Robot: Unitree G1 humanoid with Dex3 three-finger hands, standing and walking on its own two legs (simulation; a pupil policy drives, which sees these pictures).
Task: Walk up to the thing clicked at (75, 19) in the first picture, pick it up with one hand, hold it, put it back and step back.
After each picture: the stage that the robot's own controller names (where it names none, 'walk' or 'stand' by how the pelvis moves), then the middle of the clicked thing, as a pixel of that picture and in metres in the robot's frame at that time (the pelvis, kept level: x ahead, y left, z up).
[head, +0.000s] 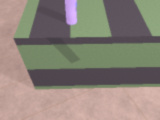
stand; (70, 4) +0.95 +0.10 -0.03
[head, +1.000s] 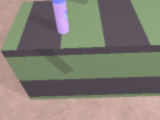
walk; (60, 13) +0.84 +0.17 -0.02
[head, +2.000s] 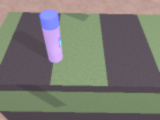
stand; (52, 39) +0.58 +0.16 +0.00
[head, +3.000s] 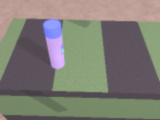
stand; (55, 46) +0.58 +0.14 -0.03
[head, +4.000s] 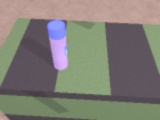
stand; (58, 47) +0.57 +0.13 -0.03
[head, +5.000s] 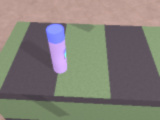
stand; (58, 51) +0.56 +0.14 -0.03
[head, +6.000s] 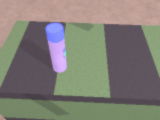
stand; (57, 50) +0.56 +0.14 -0.03
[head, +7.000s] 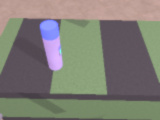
rise first; (52, 47) +0.55 +0.17 -0.03
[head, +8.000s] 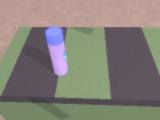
go down; (57, 53) +0.55 +0.17 -0.03
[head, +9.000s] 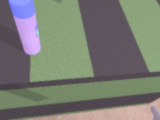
go down; (27, 28) +0.57 +0.16 +0.01
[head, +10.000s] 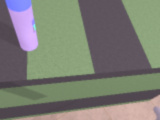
go down; (23, 22) +0.56 +0.17 +0.04
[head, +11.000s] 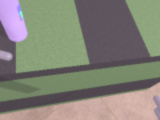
close in; (8, 9) +0.57 +0.18 +0.06
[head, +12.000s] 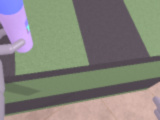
close; (15, 23) +0.51 +0.15 +0.07
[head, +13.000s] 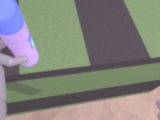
lift; (18, 39) +0.46 +0.15 +0.07
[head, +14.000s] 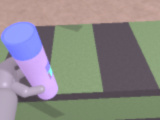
lift; (36, 68) +0.32 +0.14 +0.17
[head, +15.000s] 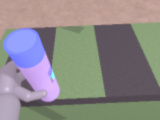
hold; (38, 72) +0.31 +0.13 +0.16
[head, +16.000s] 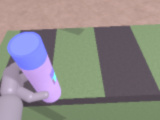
hold; (41, 74) +0.31 +0.13 +0.15
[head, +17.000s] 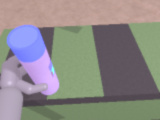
crouch; (39, 67) +0.33 +0.13 +0.15
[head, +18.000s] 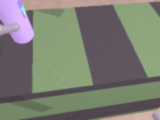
lower; (8, 6) +0.49 +0.17 +0.21
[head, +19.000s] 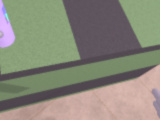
lower; out of the picture +0.53 +0.17 +0.08
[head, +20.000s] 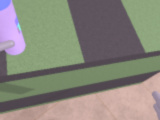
lower; (4, 22) +0.51 +0.16 +0.07
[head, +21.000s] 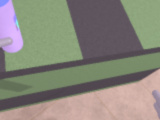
lower; (2, 19) +0.51 +0.16 +0.07
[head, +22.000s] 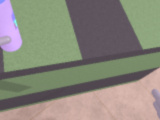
lower; (0, 17) +0.52 +0.16 +0.07
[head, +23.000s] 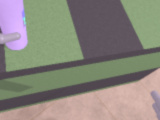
open; (10, 13) +0.53 +0.14 +0.08
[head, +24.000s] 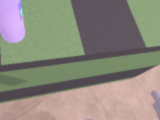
sink last; (5, 5) +0.51 +0.15 +0.09
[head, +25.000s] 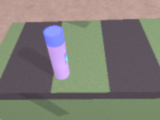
sink last; (58, 55) +0.50 +0.14 +0.02
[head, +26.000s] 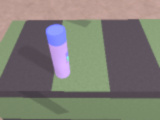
stand; (59, 54) +0.51 +0.14 +0.01
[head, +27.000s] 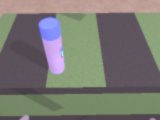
stand; (53, 49) +0.51 +0.14 +0.03
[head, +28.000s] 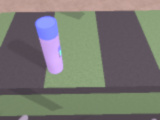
stand; (51, 48) +0.50 +0.15 +0.03
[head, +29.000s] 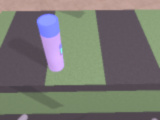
stand; (52, 46) +0.51 +0.15 +0.03
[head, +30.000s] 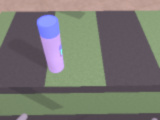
stand; (52, 47) +0.51 +0.14 +0.04
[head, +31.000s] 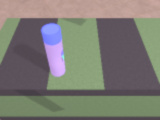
stand; (55, 52) +0.51 +0.14 +0.00
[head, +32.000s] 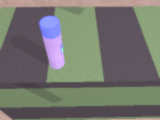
walk; (53, 45) +0.52 +0.14 -0.02
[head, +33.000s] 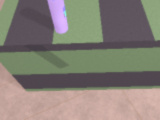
walk; (57, 9) +0.72 +0.15 -0.01
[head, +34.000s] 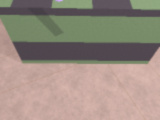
walk; out of the picture +1.02 +0.17 -0.01
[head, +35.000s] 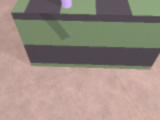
stand; out of the picture +1.12 +0.15 -0.03
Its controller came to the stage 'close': yes
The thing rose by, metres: 0.21
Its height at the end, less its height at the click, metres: +0.00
